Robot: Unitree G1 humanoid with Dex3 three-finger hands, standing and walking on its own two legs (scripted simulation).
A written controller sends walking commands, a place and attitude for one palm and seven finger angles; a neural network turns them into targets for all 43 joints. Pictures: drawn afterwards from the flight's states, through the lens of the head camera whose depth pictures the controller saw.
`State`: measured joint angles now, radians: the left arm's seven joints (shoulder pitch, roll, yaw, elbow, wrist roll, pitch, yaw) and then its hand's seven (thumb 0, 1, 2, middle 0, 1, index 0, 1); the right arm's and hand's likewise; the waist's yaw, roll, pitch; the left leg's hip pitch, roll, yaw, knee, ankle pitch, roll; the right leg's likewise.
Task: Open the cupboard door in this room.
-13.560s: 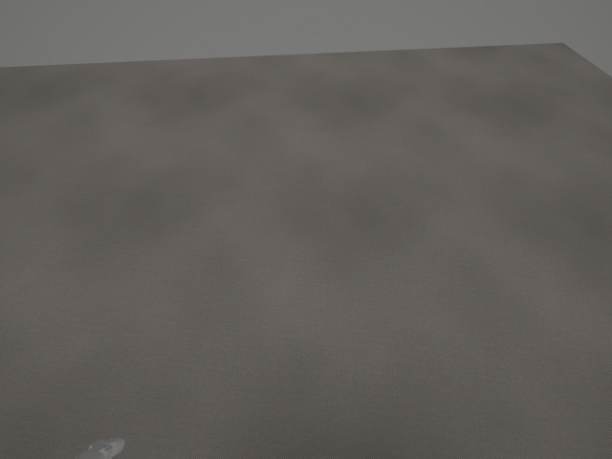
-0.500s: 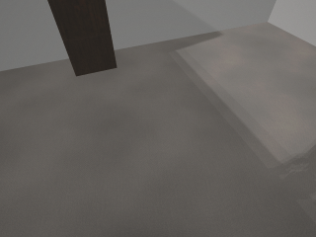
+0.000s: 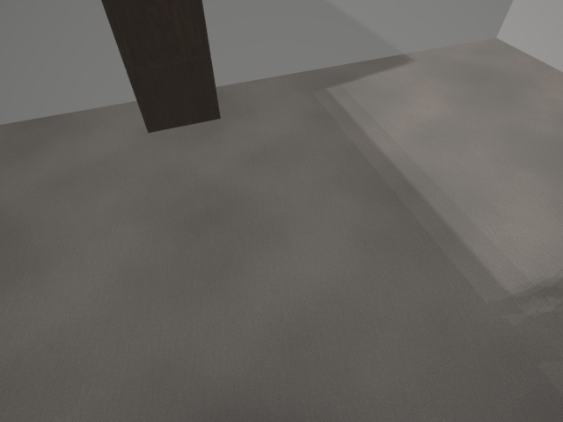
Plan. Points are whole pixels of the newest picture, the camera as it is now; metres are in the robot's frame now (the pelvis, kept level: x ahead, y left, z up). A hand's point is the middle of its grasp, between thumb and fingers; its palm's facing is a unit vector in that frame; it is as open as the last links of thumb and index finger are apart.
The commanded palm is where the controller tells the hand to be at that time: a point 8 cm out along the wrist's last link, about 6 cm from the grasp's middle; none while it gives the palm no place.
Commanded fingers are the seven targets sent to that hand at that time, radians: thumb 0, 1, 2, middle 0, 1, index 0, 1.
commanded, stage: stand and wait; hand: left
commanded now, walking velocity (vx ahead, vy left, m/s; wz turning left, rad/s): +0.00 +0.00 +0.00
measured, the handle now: out of the picture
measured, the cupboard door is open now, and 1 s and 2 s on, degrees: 0 0 0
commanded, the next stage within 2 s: turn or walk to find it in 0.66 s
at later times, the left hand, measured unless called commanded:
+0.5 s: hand out of the picture +0.07 +0.25 -0.15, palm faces -0.02 -0.94 -0.33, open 7.4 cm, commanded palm none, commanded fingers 0.00 0.90 0.90 -0.20 -0.30 -0.20 -0.30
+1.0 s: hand out of the picture +0.06 +0.23 -0.17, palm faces +0.06 -0.95 -0.30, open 7.4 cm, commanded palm none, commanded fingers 0.00 0.90 0.90 -0.20 -0.30 -0.20 -0.30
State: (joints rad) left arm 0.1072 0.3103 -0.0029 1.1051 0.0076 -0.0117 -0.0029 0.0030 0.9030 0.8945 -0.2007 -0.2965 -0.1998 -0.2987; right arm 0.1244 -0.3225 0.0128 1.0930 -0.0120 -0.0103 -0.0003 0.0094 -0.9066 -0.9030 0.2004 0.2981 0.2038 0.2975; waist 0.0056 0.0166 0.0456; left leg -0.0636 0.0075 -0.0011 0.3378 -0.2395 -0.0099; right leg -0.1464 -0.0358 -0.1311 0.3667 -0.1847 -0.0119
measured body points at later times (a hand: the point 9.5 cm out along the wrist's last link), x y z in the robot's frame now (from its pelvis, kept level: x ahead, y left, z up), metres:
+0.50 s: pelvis +0.00 +0.00 +0.00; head +0.01 +0.00 +0.45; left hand +0.07 +0.30 -0.13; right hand +0.07 -0.30 -0.13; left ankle -0.03 +0.12 -0.75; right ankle +0.01 -0.11 -0.75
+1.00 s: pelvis -0.01 +0.00 -0.01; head +0.02 +0.00 +0.44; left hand +0.06 +0.28 -0.15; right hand +0.06 -0.25 -0.16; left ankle -0.03 +0.12 -0.75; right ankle +0.01 -0.11 -0.75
